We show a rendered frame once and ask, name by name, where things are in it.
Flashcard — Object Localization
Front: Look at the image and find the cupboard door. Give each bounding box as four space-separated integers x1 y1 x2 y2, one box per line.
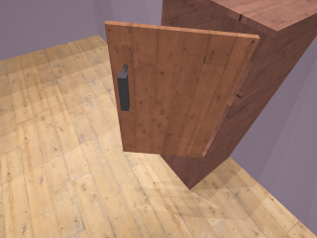
104 20 260 158

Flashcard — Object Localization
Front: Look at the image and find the handle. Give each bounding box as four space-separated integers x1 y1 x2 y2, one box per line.
117 64 130 111

